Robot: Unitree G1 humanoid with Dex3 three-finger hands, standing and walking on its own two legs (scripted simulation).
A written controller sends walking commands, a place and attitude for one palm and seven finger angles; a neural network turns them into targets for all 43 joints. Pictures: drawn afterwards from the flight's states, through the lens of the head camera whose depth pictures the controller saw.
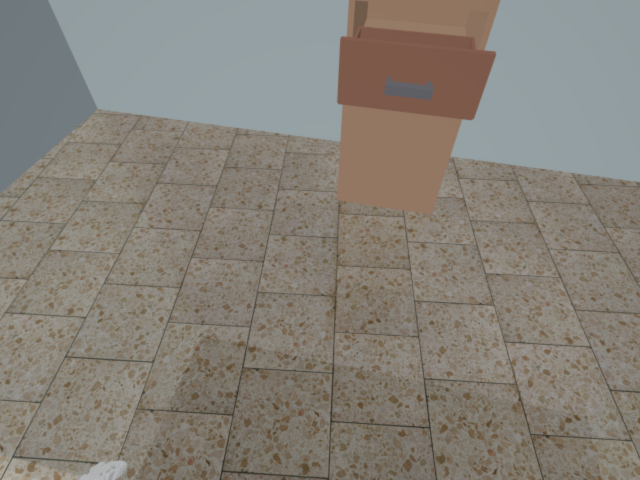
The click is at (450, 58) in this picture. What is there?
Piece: drawer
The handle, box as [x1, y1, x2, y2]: [384, 77, 433, 99]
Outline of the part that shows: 386,81 384,94 426,99 431,98 433,86 431,85 430,81 428,81 426,85 394,82 390,80 391,77 388,77 388,80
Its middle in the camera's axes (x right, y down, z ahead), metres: +0.23 -0.41 +1.03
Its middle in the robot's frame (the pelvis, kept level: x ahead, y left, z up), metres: +1.06 -0.18 -0.02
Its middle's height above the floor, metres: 0.75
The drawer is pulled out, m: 0.29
